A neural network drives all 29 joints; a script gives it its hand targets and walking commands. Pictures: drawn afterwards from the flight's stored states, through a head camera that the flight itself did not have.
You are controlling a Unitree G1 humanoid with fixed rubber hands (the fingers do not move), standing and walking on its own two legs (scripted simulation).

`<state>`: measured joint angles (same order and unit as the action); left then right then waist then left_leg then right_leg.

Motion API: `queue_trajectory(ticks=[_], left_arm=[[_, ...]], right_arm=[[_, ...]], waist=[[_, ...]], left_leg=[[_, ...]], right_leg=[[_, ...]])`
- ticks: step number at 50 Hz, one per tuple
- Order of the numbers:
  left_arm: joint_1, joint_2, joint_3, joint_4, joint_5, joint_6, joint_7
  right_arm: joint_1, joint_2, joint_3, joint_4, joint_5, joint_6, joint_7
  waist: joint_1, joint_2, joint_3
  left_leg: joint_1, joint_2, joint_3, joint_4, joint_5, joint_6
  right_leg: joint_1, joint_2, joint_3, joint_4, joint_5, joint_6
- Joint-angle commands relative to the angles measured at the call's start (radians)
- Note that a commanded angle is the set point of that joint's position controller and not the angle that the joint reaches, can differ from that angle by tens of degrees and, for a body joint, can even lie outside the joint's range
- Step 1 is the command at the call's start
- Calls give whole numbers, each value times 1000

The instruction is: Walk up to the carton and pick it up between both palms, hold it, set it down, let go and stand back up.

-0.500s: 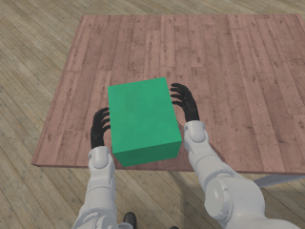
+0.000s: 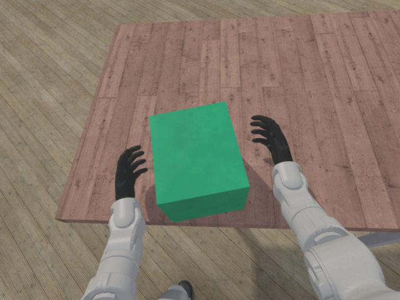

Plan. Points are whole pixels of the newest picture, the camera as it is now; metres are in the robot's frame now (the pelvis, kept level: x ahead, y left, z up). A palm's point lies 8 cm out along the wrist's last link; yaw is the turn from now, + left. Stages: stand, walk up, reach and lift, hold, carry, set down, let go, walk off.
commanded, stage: set down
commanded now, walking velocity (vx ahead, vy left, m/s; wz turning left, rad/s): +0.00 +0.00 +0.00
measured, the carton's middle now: (198, 164) +0.40 +0.08 -0.03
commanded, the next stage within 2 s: none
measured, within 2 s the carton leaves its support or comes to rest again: neither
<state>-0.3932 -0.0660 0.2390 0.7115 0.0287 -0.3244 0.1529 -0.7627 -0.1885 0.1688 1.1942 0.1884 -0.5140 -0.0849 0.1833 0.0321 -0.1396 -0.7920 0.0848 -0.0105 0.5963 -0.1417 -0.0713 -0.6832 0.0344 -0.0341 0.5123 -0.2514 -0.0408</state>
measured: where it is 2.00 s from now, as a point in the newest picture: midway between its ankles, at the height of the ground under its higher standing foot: outside the picture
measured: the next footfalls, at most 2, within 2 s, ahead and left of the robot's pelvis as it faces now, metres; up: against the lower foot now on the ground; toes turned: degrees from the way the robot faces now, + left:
none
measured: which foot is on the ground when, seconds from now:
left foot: down 0.00-1.00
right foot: down 0.00-1.00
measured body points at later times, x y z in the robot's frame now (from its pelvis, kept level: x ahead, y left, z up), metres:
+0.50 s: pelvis -0.04 -0.01 +0.01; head +0.02 +0.00 +0.45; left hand +0.25 +0.22 +0.00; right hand +0.35 -0.12 +0.00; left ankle +0.01 +0.16 -0.73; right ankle -0.03 -0.09 -0.73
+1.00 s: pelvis -0.03 +0.00 +0.01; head -0.02 +0.02 +0.46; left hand +0.23 +0.19 +0.01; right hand +0.30 -0.16 +0.00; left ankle +0.01 +0.16 -0.73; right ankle -0.03 -0.09 -0.73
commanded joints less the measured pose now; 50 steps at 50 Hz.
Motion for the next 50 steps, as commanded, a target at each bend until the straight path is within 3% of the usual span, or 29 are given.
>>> queue_trajectory(ticks=[1, 3, 4, 8, 9, 10, 13, 14, 18, 20, 23, 24, 26, 27, 29, 30, 32, 33, 35, 36, 37, 39, 40, 41, 43, 46, 47, 48, 50], left_arm=[[-162, 78, 28, -216, 25, -8, 7], [71, -23, -130, -382, -11, 18, 9], [-89, 40, -43, -286, 21, 16, 13], [-57, 69, -34, -302, 43, 7, 22], [9, 33, -91, -380, 10, 12, 23], [-173, 40, -100, -341, -6, 11, 29], [-106, 75, -78, -316, 14, 15, 50], [-22, 79, -90, -298, 3, 24, 44], [-223, 135, -60, -226, -15, 25, 43], [21, 26, -131, -349, -42, 23, 34], [-258, 90, -91, -211, -18, 26, 53], [-170, 70, -116, -213, -14, 32, 53], [82, 23, -153, -433, -27, 38, 74], [-170, 63, -135, -306, -19, 55, 79], [-244, 82, -104, -130, -8, 68, 84], [-149, 46, -154, -305, -30, 64, 92], [-78, 46, -170, -348, -18, 70, 108], [-271, 57, -173, -256, -7, 88, 118], [-72, 23, -225, -374, -9, 120, 138], [58, 10, -222, -469, -5, 129, 142], [-168, 31, -210, -391, -5, 148, 139], [-77, 23, -210, -330, 18, 176, 142], [81, -6, -220, -387, 31, 191, 142], [43, -21, -247, -480, 21, 189, 136], [-78, 5, -241, -469, 15, 183, 143], [120, -50, -296, -559, 36, 175, 151], [166, -36, -246, -557, 52, 174, 152], [-28, -2, -234, -486, 54, 176, 140], [192, -23, -208, -501, 68, 170, 138]], right_arm=[[-262, -71, -23, -202, 50, -17, 23], [-72, -66, 5, -302, 75, -31, 43], [-202, -73, -5, -255, 65, -20, 52], [-112, -55, 27, -333, 99, -13, 59], [-40, -70, 15, -368, 102, -26, 49], [-198, -78, -20, -302, 99, -19, 61], [-98, -98, -3, -341, 107, -18, 73], [-10, -116, 6, -330, 104, -19, 68], [-172, -140, -24, -331, 94, -12, 72], [49, -85, 26, -362, 137, -11, 79], [-173, -126, -43, -274, 91, 15, 106], [-103, -96, -25, -272, 96, 21, 111], [118, -107, -15, -396, 142, 9, 107], [-111, -157, -50, -331, 109, 28, 118], [-152, -120, -69, -235, 87, 45, 130], [-48, -116, -42, -321, 123, 40, 127], [20, -138, -45, -316, 123, 45, 133], [-149, -151, -97, -242, 90, 70, 142], [48, -183, -117, -278, 121, 77, 158], [151, -186, -85, -362, 142, 73, 162], [-51, -196, -121, -302, 119, 92, 164], [62, -191, -91, -278, 115, 117, 178], [195, -157, -56, -302, 131, 116, 177], [168, -195, -104, -382, 136, 100, 176], [72, -199, -137, -389, 109, 96, 186], [268, -203, -130, -437, 132, 74, 210], [302, -172, -70, -461, 167, 69, 210], [150, -189, -103, -445, 122, 76, 202], [319, -178, -65, -522, 127, 57, 208]], waist=[[15, -132, -713], [-52, -83, -655], [19, -107, -619], [30, -99, -516], [-28, -104, -535], [-26, -66, -484], [10, -72, -440], [-28, -109, -389], [-19, -106, -403], [-53, -103, -410], [-36, -101, -382], [-28, -98, -337], [-46, -95, -453], [-28, -87, -379], [-20, -84, -216], [-52, -90, -293], [-44, -83, -302], [-51, -56, -260], [-91, -12, -260], [-66, -59, -288], [-72, -45, -230], [-64, -68, -172], [-58, -73, -140], [-99, -39, -198], [-94, -22, -230], [-114, 6, -199], [-53, -26, -198], [-88, -28, -163], [-48, -87, -183]], left_leg=[[517, -102, 73, 42, 611, 14], [647, -93, 37, 47, 773, 4], [550, -102, 56, 18, 612, 10], [568, -111, 78, -27, 516, 28], [611, -110, 68, -18, 558, 17], [553, -110, 76, -38, 441, 18], [617, -101, 76, -33, 456, 22], [627, -108, 71, -40, 478, 23], [503, -118, 78, -56, 326, 32], [587, -118, 61, -51, 423, 37], [527, -112, 76, -72, 209, 48], [536, -113, 67, -86, 175, 64], [670, -106, 57, -63, 355, 36], [604, -98, 58, -89, 227, 39], [477, -105, 65, -104, 48, 58], [577, -111, 67, -89, 130, 49], [630, -104, 63, -102, 92, 42], [561, -97, 49, -114, -66, 40], [664, -89, 19, -131, -23, 25], [724, -84, 18, -124, 62, 30], [639, -89, 38, -123, -1, 30], [628, -80, 17, -154, -44, 38], [681, -82, 21, -157, 41, 41], [727, -79, 27, -140, 134, 22], [676, -82, 20, -139, 78, 25], [744, -73, -8, -141, 154, 17], [734, -75, 18, -137, 220, 25], [662, -92, 36, -133, 163, 37], [700, -89, 36, -132, 274, 46]], right_leg=[[385, 53, 9, -16, 515, 38], [394, 74, -25, -16, 648, 24], [383, 45, 2, -38, 491, 36], [468, 28, 32, -69, 413, 44], [481, 33, 10, -69, 447, 40], [413, 25, 23, -81, 303, 29], [393, 31, 23, -89, 266, 27], [444, 32, 17, -89, 342, 30], [441, 16, 40, -76, 277, 55], [515, 12, 34, -80, 398, 42], [391, 9, 27, -94, 25, 23], [411, -1, 45, -111, -18, 25], [522, 25, 22, -103, 175, 9], [399, 17, 20, -108, 31, 12], [359, -6, 58, -119, -160, 6], [420, 4, 46, -117, -49, 6], [433, 8, 33, -115, -67, 1], [338, -8, 36, -114, -218, -5], [379, 6, 15, -113, -98, -17], [414, 17, 14, -123, -35, -12], [352, 8, 16, -122, -136, -13], [360, 7, 22, -129, -145, -17], [408, 7, 24, -144, -59, -19], [414, 20, -4, -137, 21, -21], [363, 6, 5, -133, -61, -26], [376, 15, -4, -134, 27, -42], [418, 15, 15, -144, 52, -41], [372, 6, 28, -139, -5, -32], [447, 12, 20, -137, 105, -32]])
